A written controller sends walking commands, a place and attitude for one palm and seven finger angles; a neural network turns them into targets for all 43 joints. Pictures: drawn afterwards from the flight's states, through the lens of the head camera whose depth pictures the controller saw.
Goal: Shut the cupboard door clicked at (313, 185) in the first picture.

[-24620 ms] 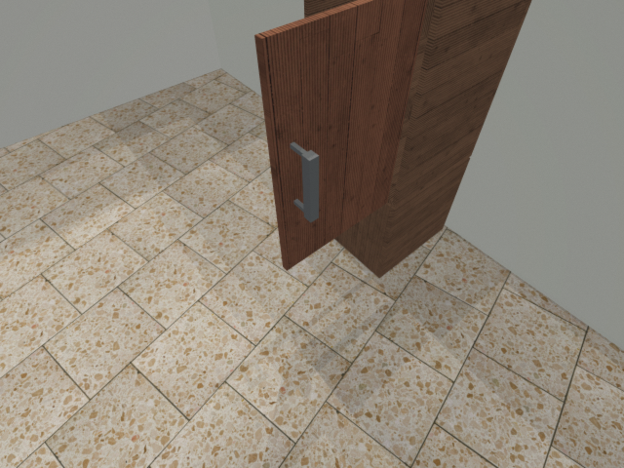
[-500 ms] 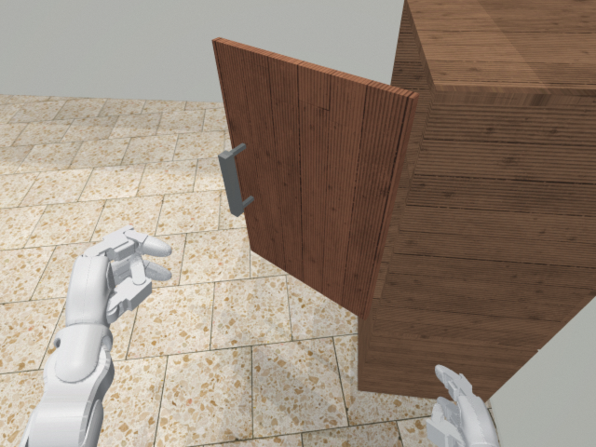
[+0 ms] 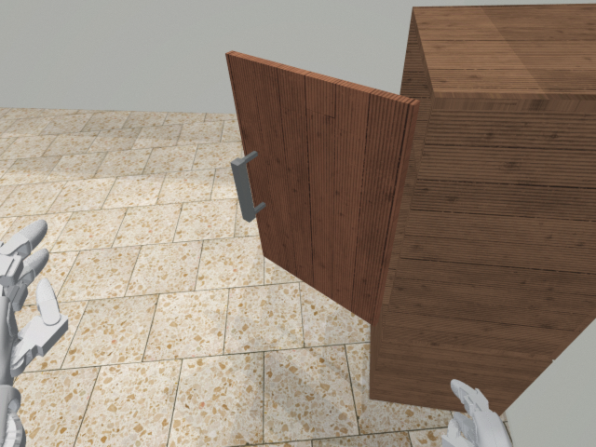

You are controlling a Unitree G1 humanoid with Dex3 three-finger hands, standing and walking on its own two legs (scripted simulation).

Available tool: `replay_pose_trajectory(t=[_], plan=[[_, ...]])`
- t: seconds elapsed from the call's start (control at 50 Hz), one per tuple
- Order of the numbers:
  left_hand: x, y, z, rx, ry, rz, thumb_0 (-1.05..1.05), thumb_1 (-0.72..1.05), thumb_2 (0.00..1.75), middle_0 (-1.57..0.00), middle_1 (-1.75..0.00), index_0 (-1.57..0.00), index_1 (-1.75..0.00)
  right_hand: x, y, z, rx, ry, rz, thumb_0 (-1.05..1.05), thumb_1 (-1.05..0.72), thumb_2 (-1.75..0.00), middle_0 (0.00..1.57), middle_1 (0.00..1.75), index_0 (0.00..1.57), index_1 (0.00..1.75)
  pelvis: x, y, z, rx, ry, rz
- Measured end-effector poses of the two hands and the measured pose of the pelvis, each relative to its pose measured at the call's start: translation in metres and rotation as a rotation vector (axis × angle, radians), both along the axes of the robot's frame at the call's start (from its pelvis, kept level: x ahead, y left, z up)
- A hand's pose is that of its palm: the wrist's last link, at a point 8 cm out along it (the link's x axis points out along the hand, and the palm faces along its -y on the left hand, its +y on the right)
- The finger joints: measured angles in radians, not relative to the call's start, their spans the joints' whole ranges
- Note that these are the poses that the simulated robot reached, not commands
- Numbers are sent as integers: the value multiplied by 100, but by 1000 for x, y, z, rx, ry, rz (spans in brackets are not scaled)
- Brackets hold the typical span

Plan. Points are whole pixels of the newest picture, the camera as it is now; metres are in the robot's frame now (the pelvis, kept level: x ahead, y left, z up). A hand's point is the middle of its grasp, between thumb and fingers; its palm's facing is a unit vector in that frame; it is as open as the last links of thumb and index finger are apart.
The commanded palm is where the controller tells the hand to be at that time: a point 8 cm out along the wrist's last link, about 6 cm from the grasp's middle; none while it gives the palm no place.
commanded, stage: draw the hand back to the body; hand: left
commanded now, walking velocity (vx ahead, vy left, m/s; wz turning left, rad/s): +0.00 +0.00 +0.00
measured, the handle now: (250, 187) +0.66 +0.22 -0.04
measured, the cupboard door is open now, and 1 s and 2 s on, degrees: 59 59 59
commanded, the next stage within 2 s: step back with the hand held close in 0.22 s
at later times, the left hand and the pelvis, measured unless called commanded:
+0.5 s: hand (79, 309) +0.20 +0.27 +0.15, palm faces +0.43 -0.78 -0.46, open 7.4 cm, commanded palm +0.14 +0.30 +0.17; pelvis -0.01 +0.01 +0.00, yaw -1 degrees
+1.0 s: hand (38, 350) +0.16 +0.29 +0.14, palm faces +0.46 -0.77 -0.44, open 7.4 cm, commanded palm +0.09 +0.32 +0.17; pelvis -0.05 +0.02 -0.02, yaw -1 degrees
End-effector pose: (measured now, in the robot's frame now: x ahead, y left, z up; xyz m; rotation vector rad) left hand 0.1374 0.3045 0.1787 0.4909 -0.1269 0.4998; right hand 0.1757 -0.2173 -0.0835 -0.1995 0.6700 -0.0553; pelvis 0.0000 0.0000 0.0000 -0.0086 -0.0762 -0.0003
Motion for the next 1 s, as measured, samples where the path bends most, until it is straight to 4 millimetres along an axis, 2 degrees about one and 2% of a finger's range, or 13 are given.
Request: replay_pose_trajectory(t=[0.12, 0.24, 0.42, 0.56, 0.64, 0.72, 0.82, 0.88, 1.0], plan=[[6, -9, -17, -57, 33, -20, 2, 89, 89, -22, -32, -22, -33, -10, -5, 0, -11, 4, -11, 2, -90, -90, 20, 30, 20, 30, -5, -3, 0, 4, -1, -5], [9, -16, -4, -17, -7, -67, 2, 89, 89, -21, -30, -21, -31, -14, -8, 2, -12, -14, -34, 2, -90, -90, 20, 30, 20, 30, -3, -4, 0, 1, -9, -13], [14, -5, 2, 28, -14, -50, 2, 89, 89, -21, -30, -21, -31, -16, -10, 0, -5, 4, -50, 2, -90, -90, 20, 30, 20, 30, -5, -2, 0, -9, 22, -19], [26, 0, -11, 40, 34, -114, 2, 89, 89, -21, -30, -21, -30, -27, -18, -3, -46, 69, -119, 2, -90, -90, 20, 30, 20, 30, -8, 13, -3, -9, 87, -27], [27, 5, -9, 74, 45, -156, 2, 89, 89, -21, -30, -21, -30, -34, -16, -1, -69, 83, -158, 2, -90, -90, 20, 30, 20, 30, -10, 22, -5, 0, 95, -32], [20, 14, 5, 129, 10, -173, 2, 88, 89, -21, -30, -21, -30, -38, -9, 3, -71, 71, -168, 2, -90, -90, 20, 30, 20, 29, -17, 28, -7, 0, 89, -34], [0, 23, 14, 158, -53, -150, 2, 89, 89, -21, -30, -21, -30, -44, 3, 5, -56, 34, -146, 2, -90, -90, 20, 30, 20, 30, -27, 30, -10, 6, 75, -33], [-11, 26, 8, 141, -76, -114, 1, 89, 89, -21, -30, -21, -30, -48, 7, 3, -47, 20, -128, 2, -90, -90, 20, 30, 20, 30, -33, 29, -14, 7, 71, -26], [-25, 21, -17, 66, -66, -69, 1, 89, 89, -21, -30, -21, -30, -63, 4, -5, -58, 40, -94, 1, -90, -90, 20, 30, 20, 30, -50, 21, -20, 9, 70, -16]])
